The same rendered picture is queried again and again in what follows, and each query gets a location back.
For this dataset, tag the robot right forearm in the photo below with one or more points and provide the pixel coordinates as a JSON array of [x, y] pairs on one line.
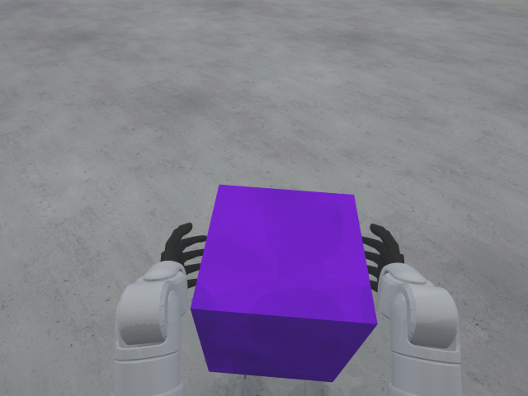
[[424, 334]]

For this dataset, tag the right robot hand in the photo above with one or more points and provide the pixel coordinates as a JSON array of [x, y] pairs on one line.
[[388, 249]]

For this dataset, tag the robot left forearm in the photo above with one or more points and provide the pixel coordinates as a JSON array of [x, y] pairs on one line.
[[148, 333]]

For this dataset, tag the carton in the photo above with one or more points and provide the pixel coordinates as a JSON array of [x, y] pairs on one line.
[[283, 288]]

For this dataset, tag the left robot hand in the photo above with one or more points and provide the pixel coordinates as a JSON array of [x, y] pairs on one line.
[[175, 245]]

